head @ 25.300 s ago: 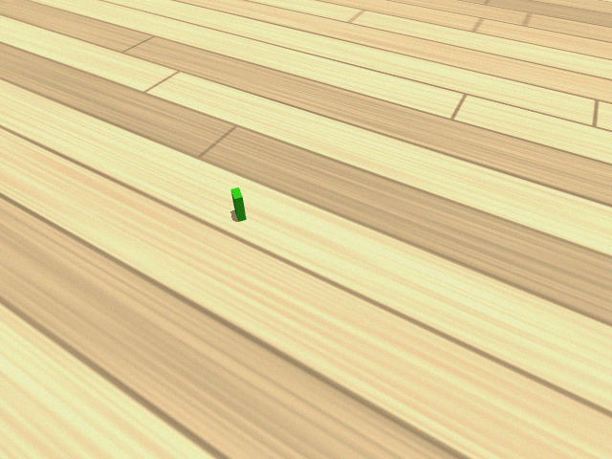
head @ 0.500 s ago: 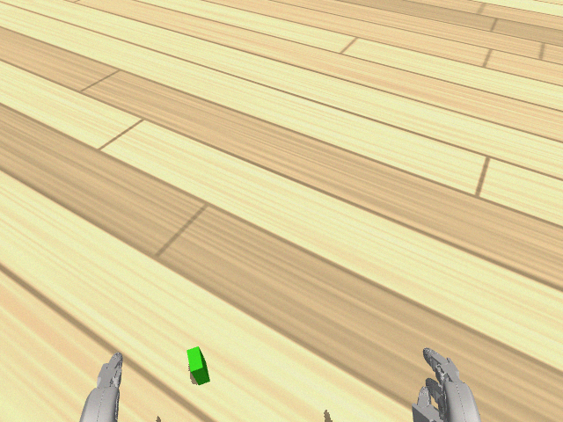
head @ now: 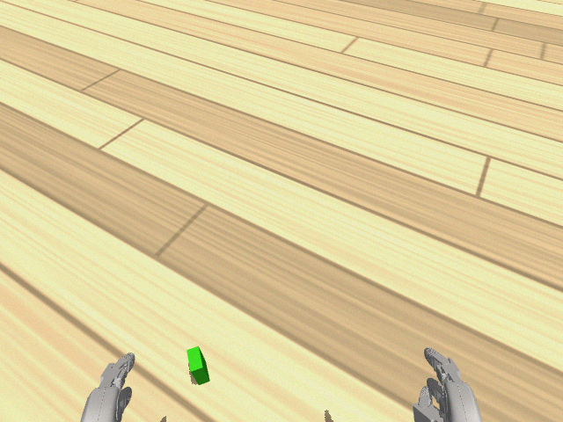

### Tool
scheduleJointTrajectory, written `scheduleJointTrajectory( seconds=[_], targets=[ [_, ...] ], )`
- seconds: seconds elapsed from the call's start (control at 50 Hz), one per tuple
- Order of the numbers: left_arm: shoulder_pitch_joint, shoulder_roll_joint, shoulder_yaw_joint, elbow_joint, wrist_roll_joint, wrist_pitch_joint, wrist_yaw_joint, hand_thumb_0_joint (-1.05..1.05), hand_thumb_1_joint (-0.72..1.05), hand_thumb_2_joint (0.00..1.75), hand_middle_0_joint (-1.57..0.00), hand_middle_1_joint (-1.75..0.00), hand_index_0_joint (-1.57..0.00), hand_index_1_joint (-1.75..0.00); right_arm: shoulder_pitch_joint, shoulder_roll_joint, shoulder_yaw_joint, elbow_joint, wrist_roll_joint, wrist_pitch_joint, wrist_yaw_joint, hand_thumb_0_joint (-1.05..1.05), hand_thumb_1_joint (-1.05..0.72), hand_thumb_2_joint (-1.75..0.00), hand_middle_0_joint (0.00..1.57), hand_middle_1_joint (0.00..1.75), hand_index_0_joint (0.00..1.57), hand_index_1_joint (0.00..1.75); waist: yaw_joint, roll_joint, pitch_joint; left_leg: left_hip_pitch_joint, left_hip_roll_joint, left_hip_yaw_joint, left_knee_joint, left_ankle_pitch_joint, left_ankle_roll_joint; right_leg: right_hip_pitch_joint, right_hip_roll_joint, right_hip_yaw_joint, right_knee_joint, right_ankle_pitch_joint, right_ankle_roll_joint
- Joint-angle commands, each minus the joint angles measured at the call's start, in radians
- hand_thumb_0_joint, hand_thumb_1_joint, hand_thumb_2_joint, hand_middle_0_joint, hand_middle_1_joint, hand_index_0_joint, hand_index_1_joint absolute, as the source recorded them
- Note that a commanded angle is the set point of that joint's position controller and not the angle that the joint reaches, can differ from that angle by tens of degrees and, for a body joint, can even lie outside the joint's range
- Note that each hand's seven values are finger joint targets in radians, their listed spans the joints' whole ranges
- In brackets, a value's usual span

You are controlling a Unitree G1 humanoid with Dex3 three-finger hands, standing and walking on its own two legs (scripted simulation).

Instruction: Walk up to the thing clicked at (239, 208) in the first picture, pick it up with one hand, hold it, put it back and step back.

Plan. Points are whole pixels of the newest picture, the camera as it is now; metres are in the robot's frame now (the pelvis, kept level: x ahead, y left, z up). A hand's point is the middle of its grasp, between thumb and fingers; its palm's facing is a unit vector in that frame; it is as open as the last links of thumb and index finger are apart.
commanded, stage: stand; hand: left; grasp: from the side
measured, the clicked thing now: (198, 366) +0.41 +0.25 -0.65
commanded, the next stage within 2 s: none
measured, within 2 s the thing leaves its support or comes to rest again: neither
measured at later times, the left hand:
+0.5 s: hand out of the picture +0.07 +0.26 -0.11, palm faces -0.01 -0.94 -0.35, open 7.5 cm
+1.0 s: hand out of the picture +0.03 +0.26 -0.10, palm faces +0.00 -0.93 -0.36, open 7.4 cm
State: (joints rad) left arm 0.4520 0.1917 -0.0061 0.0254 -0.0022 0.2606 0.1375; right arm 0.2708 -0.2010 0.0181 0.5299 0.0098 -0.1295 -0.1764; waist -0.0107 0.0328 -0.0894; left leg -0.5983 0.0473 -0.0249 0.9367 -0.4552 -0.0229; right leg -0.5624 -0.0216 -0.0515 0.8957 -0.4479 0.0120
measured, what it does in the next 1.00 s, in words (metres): rises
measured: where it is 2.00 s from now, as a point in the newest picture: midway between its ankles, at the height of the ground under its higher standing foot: outside the picture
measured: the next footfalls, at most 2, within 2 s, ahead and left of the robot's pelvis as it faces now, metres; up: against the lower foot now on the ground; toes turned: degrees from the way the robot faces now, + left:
none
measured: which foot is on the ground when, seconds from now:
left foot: down 0.00-1.00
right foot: down 0.00-1.00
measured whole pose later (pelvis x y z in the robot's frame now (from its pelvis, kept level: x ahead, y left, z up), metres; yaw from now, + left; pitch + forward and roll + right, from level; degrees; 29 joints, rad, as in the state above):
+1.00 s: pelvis -0.02 +0.01 +0.05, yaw +1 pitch -4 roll +0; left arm 0.17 0.33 0.00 1.13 0.03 -0.01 0.01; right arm 0.15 -0.32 -0.02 1.13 -0.03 0.01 0.00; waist 0.02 0.02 0.05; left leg -0.15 0.00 0.00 0.38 -0.17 0.00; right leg -0.14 -0.06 -0.04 0.39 -0.19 0.03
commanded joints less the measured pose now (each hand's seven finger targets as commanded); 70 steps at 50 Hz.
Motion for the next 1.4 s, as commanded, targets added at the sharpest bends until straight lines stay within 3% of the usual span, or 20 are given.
scheduleJointTrajectory(
  seconds=[0.0, 0.04, 0.06, 0.08, 0.1, 0.16, 0.22, 0.36, 0.48, 0.54, 0.58, 0.66, 0.78, 1.06, 1.18, 1.26, 1.38],
  targets=[
    [-0.028, 0.101, 0.057, -0.172, 0.006, -0.054, 0.013, 0.0, 0.57, 0.9, -0.2, -0.3, -0.2, -0.3, -0.067, -0.116, -0.043, -0.157, -0.004, -0.059, -0.014, 0.0, -0.9, -0.9, 0.2, 0.3, 0.2, 0.3, -0.011, -0.02, -0.1, 0.074, -0.033, 0.033, -0.146, 0.178, 0.025, 0.043, 0.031, -0.016, -0.164, 0.171, -0.012],
    [-0.029, 0.104, 0.057, -0.179, 0.003, -0.052, 0.013, 0.0, 0.73, 0.9, -0.2, -0.3, -0.2, -0.3, -0.067, -0.115, -0.04, -0.158, -0.003, -0.059, -0.012, 0.0, -0.9, -0.9, 0.2, 0.3, 0.2, 0.3, -0.008, -0.018, -0.091, 0.072, -0.035, 0.031, -0.149, 0.183, 0.026, 0.049, 0.03, -0.018, -0.159, 0.179, -0.011],
    [-0.184, 0.248, 0.097, 0.172, 0.095, -0.167, -0.039, 0.0, 0.81, 0.9, -0.2, -0.3, -0.2, -0.3, -0.124, -0.265, -0.082, 0.052, -0.109, 0.014, 0.048, 0.0, -0.9, -0.9, 0.2, 0.3, 0.2, 0.3, 0.025, -0.1, 0.023, 0.101, -0.002, -0.017, -0.163, 0.314, 0.057, 0.162, -0.06, 0.084, -0.202, 0.259, -0.077],
    [-0.163, 0.264, 0.105, 0.254, 0.105, -0.213, -0.067, 0.0, 0.89, 0.9, -0.2, -0.3, -0.2, -0.3, -0.098, -0.255, -0.094, 0.092, -0.117, 0.044, 0.08, 0.0, -0.9, -0.9, 0.2, 0.3, 0.2, 0.3, 0.02, -0.135, -0.044, 0.143, 0.003, 0.003, -0.155, 0.324, 0.078, 0.202, -0.08, 0.111, -0.197, 0.337, -0.097],
    [-0.18, 0.267, 0.103, 0.289, 0.101, -0.24, -0.078, 0.0, 0.9, 0.9, -0.2, -0.3, -0.2, -0.3, -0.085, -0.239, -0.09, 0.104, -0.113, 0.057, 0.095, 0.0, -0.9, -0.9, 0.2, 0.3, 0.2, 0.3, 0.01, -0.125, -0.045, 0.158, 0.002, 0.0, -0.176, 0.316, 0.086, 0.205, -0.086, 0.131, -0.196, 0.334, -0.106],
    [-0.218, 0.266, 0.081, 0.382, 0.062, -0.283, -0.107, 0.0, 0.9, 0.9, -0.2, -0.3, -0.2, -0.3, -0.098, -0.231, -0.084, 0.132, -0.075, 0.067, 0.139, 0.0, -0.9, -0.9, 0.2, 0.3, 0.2, 0.3, 0.011, -0.05, -0.014, 0.202, -0.009, -0.011, -0.244, 0.248, 0.085, 0.201, -0.087, 0.127, -0.243, 0.251, -0.088],
    [-0.224, 0.267, 0.08, 0.491, 0.047, -0.295, -0.11, 0.0, 0.9, 0.9, -0.2, -0.3, -0.2, -0.3, -0.12, -0.249, -0.099, 0.177, -0.057, 0.068, 0.157, 0.0, -0.9, -0.9, 0.2, 0.3, 0.2, 0.3, 0.027, -0.041, -0.052, 0.271, 0.005, -0.031, -0.275, 0.302, 0.082, 0.236, -0.08, 0.104, -0.253, 0.303, -0.073],
    [-0.285, 0.283, 0.072, 0.68, 0.043, -0.301, -0.106, 0.0, 0.9, 0.9, -0.2, -0.3, -0.2, -0.3, -0.139, -0.268, -0.093, 0.279, -0.062, 0.087, 0.163, 0.0, -0.9, -0.9, 0.2, 0.3, 0.2, 0.3, 0.023, 0.013, 0.069, 0.26, 0.031, -0.073, -0.449, 0.156, 0.08, 0.266, -0.071, 0.088, -0.356, 0.174, -0.054],
    [-0.276, 0.301, 0.06, 0.818, 0.031, -0.303, -0.105, 0.0, 0.9, 0.9, -0.2, -0.3, -0.2, -0.3, -0.113, -0.285, -0.087, 0.374, -0.049, 0.092, 0.159, 0.0, -0.9, -0.9, 0.2, 0.3, 0.2, 0.3, 0.017, -0.013, 0.055, 0.36, 0.042, -0.07, -0.498, 0.325, 0.061, 0.364, -0.094, 0.096, -0.429, 0.308, -0.044],
    [-0.277, 0.306, 0.055, 0.876, 0.028, -0.296, -0.104, 0.0, 0.9, 0.9, -0.2, -0.3, -0.2, -0.3, -0.14, -0.301, -0.086, 0.413, -0.045, 0.097, 0.158, 0.0, -0.9, -0.9, 0.2, 0.3, 0.2, 0.3, 0.028, -0.005, 0.083, 0.359, 0.052, -0.086, -0.56, 0.278, 0.057, 0.384, -0.088, 0.085, -0.47, 0.26, -0.036],
    [-0.294, 0.311, 0.052, 0.907, 0.027, -0.295, -0.105, 0.0, 0.9, 0.9, -0.2, -0.3, -0.2, -0.3, -0.132, -0.3, -0.081, 0.437, -0.043, 0.098, 0.158, 0.0, -0.9, -0.9, 0.2, 0.3, 0.2, 0.3, 0.022, -0.021, 0.075, 0.373, 0.053, -0.079, -0.577, 0.311, 0.054, 0.421, -0.095, 0.089, -0.485, 0.288, -0.034],
    [-0.293, 0.319, 0.046, 0.965, 0.027, -0.29, -0.108, 0.0, 0.9, 0.9, -0.2, -0.3, -0.2, -0.3, -0.149, -0.314, -0.079, 0.473, -0.039, 0.101, 0.157, 0.0, -0.9, -0.9, 0.2, 0.3, 0.2, 0.3, 0.022, -0.002, 0.127, 0.375, 0.056, -0.092, -0.644, 0.219, 0.047, 0.412, -0.093, 0.084, -0.52, 0.258, -0.024],
    [-0.304, 0.32, 0.041, 1.022, 0.031, -0.291, -0.111, 0.0, 0.9, 0.9, -0.2, -0.3, -0.2, -0.3, -0.165, -0.31, -0.075, 0.512, -0.037, 0.109, 0.162, 0.0, -0.9, -0.9, 0.2, 0.3, 0.2, 0.3, 0.023, -0.034, 0.14, 0.387, 0.053, -0.089, -0.665, 0.178, 0.044, 0.401, -0.095, 0.082, -0.57, 0.2, -0.017],
    [-0.333, 0.34, 0.04, 1.075, 0.027, -0.294, -0.112, 0.0, 0.9, 0.9, -0.2, -0.3, -0.2, -0.3, -0.176, -0.315, -0.068, 0.554, -0.032, 0.113, 0.167, 0.0, -0.9, -0.9, 0.2, 0.3, 0.2, 0.3, 0.02, -0.043, 0.13, 0.412, 0.051, -0.068, -0.662, 0.215, 0.039, 0.403, -0.109, 0.101, -0.618, 0.177, -0.017],
    [-0.348, 0.346, 0.043, 1.085, 0.023, -0.293, -0.115, 0.0, 0.9, 0.9, -0.2, -0.3, -0.2, -0.3, -0.174, -0.321, -0.062, 0.565, -0.031, 0.108, 0.163, 0.0, -0.9, -0.9, 0.2, 0.3, 0.2, 0.3, 0.017, -0.019, 0.1, 0.429, 0.061, -0.064, -0.667, 0.265, 0.038, 0.433, -0.115, 0.107, -0.606, 0.267, -0.023],
    [-0.351, 0.345, 0.043, 1.093, 0.021, -0.292, -0.116, 0.0, 0.9, 0.9, -0.2, -0.3, -0.2, -0.3, -0.177, -0.326, -0.061, 0.569, -0.028, 0.108, 0.163, 0.0, -0.9, -0.9, 0.2, 0.3, 0.2, 0.3, 0.018, -0.039, 0.113, 0.434, 0.061, -0.062, -0.672, 0.277, 0.037, 0.427, -0.11, 0.101, -0.612, 0.254, -0.021],
    [-0.366, 0.344, 0.044, 1.092, 0.019, -0.296, -0.117, 0.0, 0.9, 0.9, -0.2, -0.3, -0.2, -0.3, -0.175, -0.329, -0.057, 0.575, -0.027, 0.105, 0.161, 0.0, -0.9, -0.9, 0.2, 0.3, 0.2, 0.3, 0.014, -0.036, 0.078, 0.462, 0.069, -0.053, -0.662, 0.36, 0.036, 0.463, -0.12, 0.107, -0.614, 0.353, -0.018]
  ],
)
